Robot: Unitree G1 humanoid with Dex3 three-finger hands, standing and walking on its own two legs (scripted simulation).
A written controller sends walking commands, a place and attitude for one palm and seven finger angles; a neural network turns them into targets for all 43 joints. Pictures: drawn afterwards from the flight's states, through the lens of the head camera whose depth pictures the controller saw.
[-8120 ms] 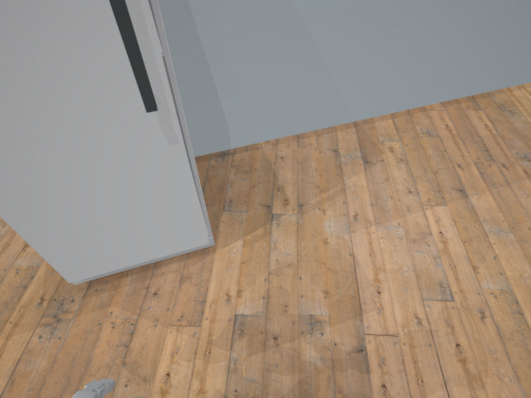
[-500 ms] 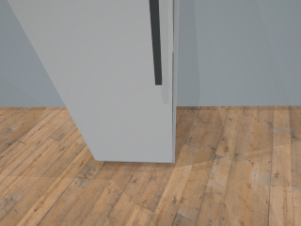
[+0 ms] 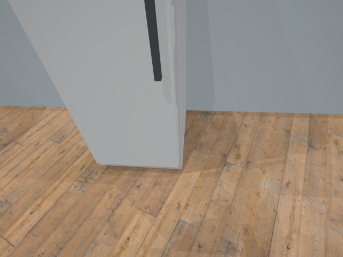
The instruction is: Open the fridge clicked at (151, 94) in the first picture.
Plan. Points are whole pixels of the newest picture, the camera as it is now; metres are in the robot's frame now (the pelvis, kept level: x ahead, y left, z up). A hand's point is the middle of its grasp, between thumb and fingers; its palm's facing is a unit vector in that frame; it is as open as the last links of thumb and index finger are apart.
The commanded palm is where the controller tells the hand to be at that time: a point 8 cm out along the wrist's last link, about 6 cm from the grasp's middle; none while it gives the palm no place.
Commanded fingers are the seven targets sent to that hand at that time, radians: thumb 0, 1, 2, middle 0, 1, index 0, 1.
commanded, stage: look again from close up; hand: right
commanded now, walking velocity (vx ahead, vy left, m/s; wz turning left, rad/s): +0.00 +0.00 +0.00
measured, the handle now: (152, 14) +0.75 +0.10 +0.26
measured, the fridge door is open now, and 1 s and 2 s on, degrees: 0 0 0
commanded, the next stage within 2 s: shuffle to correct the standing spot in 1.84 s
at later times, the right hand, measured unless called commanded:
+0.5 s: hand out of the picture -0.06 -0.21 -0.17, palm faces +0.02 +0.97 -0.22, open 7.3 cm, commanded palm none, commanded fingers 0.00 -0.90 -0.90 0.20 0.30 0.20 0.30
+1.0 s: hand out of the picture -0.05 -0.18 -0.17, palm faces +0.00 +0.98 -0.21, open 7.3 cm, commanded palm none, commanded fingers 0.00 -0.90 -0.90 0.20 0.30 0.20 0.30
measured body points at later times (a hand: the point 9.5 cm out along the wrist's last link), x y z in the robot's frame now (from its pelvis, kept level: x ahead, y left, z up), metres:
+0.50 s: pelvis -0.03 -0.02 +0.01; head -0.02 -0.02 +0.46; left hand -0.02 +0.23 -0.15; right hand -0.06 -0.26 -0.15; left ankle -0.04 +0.11 -0.74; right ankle +0.07 -0.08 -0.73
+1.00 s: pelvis -0.01 +0.00 +0.00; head -0.01 +0.00 +0.45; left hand +0.00 +0.23 -0.16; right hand -0.04 -0.23 -0.16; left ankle -0.05 +0.10 -0.74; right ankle +0.07 -0.08 -0.74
